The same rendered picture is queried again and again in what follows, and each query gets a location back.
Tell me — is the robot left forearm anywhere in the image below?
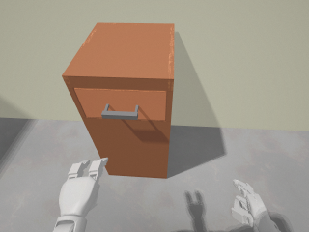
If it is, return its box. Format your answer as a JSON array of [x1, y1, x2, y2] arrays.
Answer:
[[53, 214, 87, 232]]

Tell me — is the right robot hand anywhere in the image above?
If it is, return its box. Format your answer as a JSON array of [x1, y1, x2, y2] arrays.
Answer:
[[231, 179, 270, 227]]

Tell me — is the handle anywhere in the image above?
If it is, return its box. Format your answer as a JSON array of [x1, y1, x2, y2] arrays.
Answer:
[[101, 103, 139, 120]]

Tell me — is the left robot hand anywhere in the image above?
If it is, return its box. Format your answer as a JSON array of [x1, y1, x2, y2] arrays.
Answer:
[[59, 157, 108, 217]]

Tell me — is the robot right forearm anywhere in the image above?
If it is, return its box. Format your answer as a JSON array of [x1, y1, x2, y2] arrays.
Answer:
[[252, 217, 281, 232]]

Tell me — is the drawer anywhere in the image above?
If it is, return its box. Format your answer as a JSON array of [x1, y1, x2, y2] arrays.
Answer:
[[74, 88, 167, 121]]

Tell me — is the cabinet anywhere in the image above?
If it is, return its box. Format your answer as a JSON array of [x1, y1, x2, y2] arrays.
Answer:
[[62, 22, 175, 179]]

